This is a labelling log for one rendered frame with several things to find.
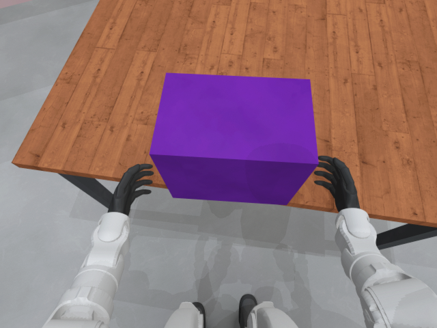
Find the left robot forearm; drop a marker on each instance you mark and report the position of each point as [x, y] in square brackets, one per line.
[91, 294]

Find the right robot hand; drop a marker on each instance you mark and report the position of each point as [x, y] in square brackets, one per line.
[342, 184]

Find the table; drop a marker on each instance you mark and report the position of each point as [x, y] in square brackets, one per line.
[372, 65]

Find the carton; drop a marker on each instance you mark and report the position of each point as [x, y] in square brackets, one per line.
[234, 138]

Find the right robot foot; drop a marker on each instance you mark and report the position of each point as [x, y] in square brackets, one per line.
[247, 303]

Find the left robot foot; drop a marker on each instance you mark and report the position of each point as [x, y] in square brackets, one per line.
[200, 307]

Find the robot foot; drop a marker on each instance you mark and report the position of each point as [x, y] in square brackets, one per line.
[247, 303]
[200, 307]

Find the right robot forearm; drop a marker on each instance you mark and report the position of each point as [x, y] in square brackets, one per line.
[361, 259]

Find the left robot hand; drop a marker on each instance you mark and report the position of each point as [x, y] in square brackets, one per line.
[125, 194]

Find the robot right upper arm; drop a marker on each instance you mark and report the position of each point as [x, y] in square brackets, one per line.
[405, 303]

